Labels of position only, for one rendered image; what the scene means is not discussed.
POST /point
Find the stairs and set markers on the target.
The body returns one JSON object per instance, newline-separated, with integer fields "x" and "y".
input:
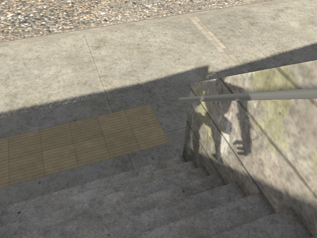
{"x": 169, "y": 199}

